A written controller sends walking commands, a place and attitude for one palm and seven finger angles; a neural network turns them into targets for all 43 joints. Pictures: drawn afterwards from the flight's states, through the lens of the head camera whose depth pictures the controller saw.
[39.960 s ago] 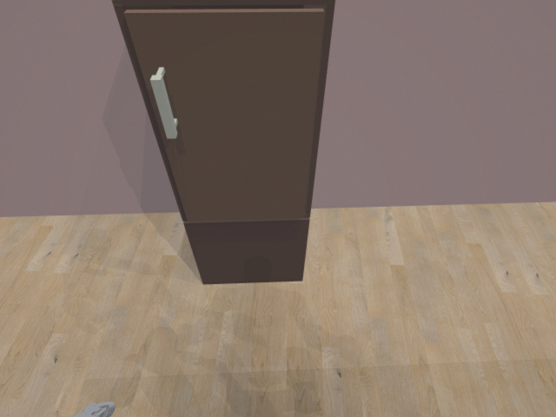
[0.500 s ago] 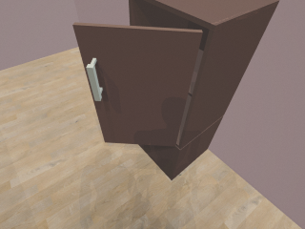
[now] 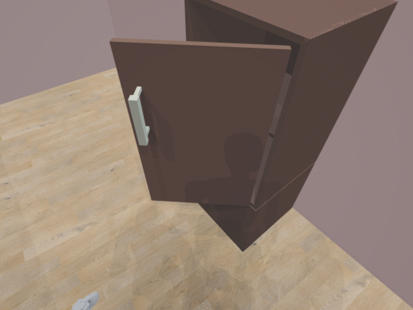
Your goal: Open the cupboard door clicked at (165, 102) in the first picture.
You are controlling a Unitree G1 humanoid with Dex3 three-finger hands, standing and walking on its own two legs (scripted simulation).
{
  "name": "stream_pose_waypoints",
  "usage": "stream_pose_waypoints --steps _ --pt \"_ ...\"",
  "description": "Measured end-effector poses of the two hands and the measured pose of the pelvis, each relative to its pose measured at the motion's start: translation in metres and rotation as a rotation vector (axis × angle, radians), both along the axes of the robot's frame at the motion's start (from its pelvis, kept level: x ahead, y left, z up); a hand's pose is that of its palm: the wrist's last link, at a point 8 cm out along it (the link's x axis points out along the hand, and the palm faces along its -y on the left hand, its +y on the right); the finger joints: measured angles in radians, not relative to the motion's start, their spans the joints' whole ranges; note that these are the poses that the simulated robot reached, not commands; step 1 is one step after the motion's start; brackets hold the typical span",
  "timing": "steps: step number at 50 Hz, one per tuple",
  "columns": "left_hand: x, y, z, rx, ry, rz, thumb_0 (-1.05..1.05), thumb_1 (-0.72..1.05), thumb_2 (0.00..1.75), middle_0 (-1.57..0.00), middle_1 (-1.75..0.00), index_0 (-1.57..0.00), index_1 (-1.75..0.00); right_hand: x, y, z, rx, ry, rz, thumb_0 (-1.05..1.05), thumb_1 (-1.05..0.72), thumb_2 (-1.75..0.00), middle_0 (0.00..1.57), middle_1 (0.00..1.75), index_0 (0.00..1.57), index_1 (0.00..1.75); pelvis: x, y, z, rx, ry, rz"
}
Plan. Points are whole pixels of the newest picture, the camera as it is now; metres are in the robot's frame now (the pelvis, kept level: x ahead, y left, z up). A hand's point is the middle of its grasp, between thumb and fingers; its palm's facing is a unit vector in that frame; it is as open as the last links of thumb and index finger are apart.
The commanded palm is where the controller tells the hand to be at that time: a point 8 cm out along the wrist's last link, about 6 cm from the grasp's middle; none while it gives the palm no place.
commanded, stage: raise the hand with hooked fingers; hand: left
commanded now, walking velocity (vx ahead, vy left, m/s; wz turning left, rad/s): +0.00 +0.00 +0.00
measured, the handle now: (141, 116) +0.52 +0.20 +0.09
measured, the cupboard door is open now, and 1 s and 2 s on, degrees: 47 47 47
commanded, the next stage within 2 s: move the hooked fingers beside the handle in 1.98 s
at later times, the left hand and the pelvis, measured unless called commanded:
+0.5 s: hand (108, 294) +0.15 +0.18 +0.01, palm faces +0.13 -0.99 -0.10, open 9.8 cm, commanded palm +0.14 +0.23 +0.00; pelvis -0.03 -0.04 -0.07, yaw +4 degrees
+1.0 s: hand (94, 253) +0.20 +0.21 +0.04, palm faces -0.01 -1.00 -0.06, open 12.7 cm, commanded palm +0.18 +0.27 +0.06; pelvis -0.03 -0.02 -0.03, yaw +1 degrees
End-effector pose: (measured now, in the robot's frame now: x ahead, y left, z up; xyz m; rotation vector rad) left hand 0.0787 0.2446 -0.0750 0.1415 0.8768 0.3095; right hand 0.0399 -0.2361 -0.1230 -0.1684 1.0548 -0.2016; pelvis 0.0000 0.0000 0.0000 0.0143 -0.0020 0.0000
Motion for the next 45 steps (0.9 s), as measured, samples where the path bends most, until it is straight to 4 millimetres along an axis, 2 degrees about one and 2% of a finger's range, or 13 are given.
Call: stream_pose_waypoints --steps 5,8,10,13,16,19,22,25,29,32,38,41,45 --pt "0.096 -0.016 0.089 0.000 -0.583 -0.113 0.03 0.87 0.86 -0.20 -0.35 -0.20 -0.35 0.064 -0.010 0.015 -0.021 -0.290 0.063 0.02 -0.92 -0.90 0.20 0.30 0.20 0.30 -0.006 0.004 -0.010 -0.010 0.045 0.027" --pt "0.117 -0.041 0.102 -0.117 -0.827 -0.216 0.02 0.80 0.84 -0.20 -0.39 -0.20 -0.39 0.098 -0.016 0.030 -0.037 -0.413 0.097 0.01 -0.91 -0.90 0.20 0.30 0.20 0.30 -0.011 -0.002 -0.022 -0.005 0.100 0.008" --pt "0.111 -0.053 0.091 -0.186 -0.887 -0.287 0.01 0.75 0.82 -0.20 -0.42 -0.21 -0.41 0.117 -0.019 0.040 -0.050 -0.469 0.132 0.01 -0.91 -0.90 0.20 0.30 0.20 0.30 -0.014 -0.007 -0.031 -0.002 0.121 0.002" --pt "0.084 -0.056 0.056 -0.209 -0.803 -0.333 0.01 0.67 0.79 -0.21 -0.46 -0.22 -0.46 0.141 -0.025 0.049 -0.075 -0.526 0.185 0.01 -0.91 -0.90 0.20 0.30 0.20 0.30 -0.018 -0.015 -0.044 0.001 0.149 0.000" --pt "0.048 -0.040 0.032 -0.164 -0.681 -0.265 0.01 0.60 0.76 -0.23 -0.50 -0.23 -0.50 0.159 -0.027 0.048 -0.088 -0.551 0.229 0.01 -0.91 -0.90 0.20 0.30 0.20 0.30 -0.021 -0.022 -0.055 -0.003 0.167 0.011" --pt "0.022 -0.017 0.039 -0.057 -0.700 -0.153 0.01 0.52 0.73 -0.23 -0.55 -0.24 -0.55 0.168 -0.022 0.037 -0.079 -0.552 0.266 0.01 -0.91 -0.90 0.20 0.30 0.20 0.30 -0.024 -0.028 -0.062 -0.021 0.181 0.034" --pt "0.020 -0.008 0.068 0.037 -0.857 -0.133 0.01 0.45 0.70 -0.23 -0.59 -0.24 -0.59 0.166 -0.012 0.019 -0.046 -0.526 0.298 0.01 -0.91 -0.90 0.20 0.30 0.20 0.30 -0.028 -0.032 -0.067 -0.041 0.189 0.056" --pt "0.042 -0.017 0.092 0.036 -0.989 -0.254 0.01 0.38 0.67 -0.23 -0.64 -0.23 -0.63 0.153 -0.003 -0.001 -0.001 -0.485 0.305 0.01 -0.91 -0.90 0.20 0.30 0.20 0.30 -0.034 -0.035 -0.070 -0.054 0.186 0.070" --pt "0.085 -0.031 0.092 -0.067 -0.899 -0.450 0.01 0.29 0.63 -0.24 -0.70 -0.24 -0.69 0.121 -0.001 -0.017 0.053 -0.408 0.231 0.01 -0.90 -0.90 0.20 0.30 0.20 0.30 -0.038 -0.039 -0.065 -0.044 0.182 0.057" --pt "0.102 -0.027 0.087 -0.142 -0.763 -0.435 0.01 0.22 0.60 -0.25 -0.74 -0.25 -0.74 0.094 -0.010 -0.016 0.060 -0.358 0.147 0.01 -0.90 -0.90 0.21 0.30 0.20 0.30 -0.035 -0.040 -0.055 -0.025 0.171 0.039" --pt "0.095 0.006 0.114 -0.056 -0.827 -0.229 0.00 0.08 0.54 -0.26 -0.83 -0.26 -0.83 0.060 -0.039 -0.002 -0.013 -0.303 0.067 0.02 -0.90 -0.90 0.21 0.30 0.20 0.30 -0.026 -0.037 -0.040 -0.013 0.146 0.019" --pt "0.089 0.017 0.124 -0.002 -0.880 -0.231 0.00 0.01 0.51 -0.26 -0.88 -0.27 -0.87 0.055 -0.050 0.003 -0.056 -0.287 0.085 0.02 -0.90 -0.90 0.20 0.30 0.20 0.30 -0.027 -0.033 -0.037 -0.019 0.139 0.026" --pt "0.091 0.017 0.117 -0.053 -0.853 -0.302 0.00 -0.08 0.47 -0.27 -0.94 -0.27 -0.93 0.060 -0.055 0.011 -0.097 -0.307 0.103 0.02 -0.90 -0.90 0.20 0.30 0.20 0.30 -0.031 -0.027 -0.035 -0.029 0.125 0.031"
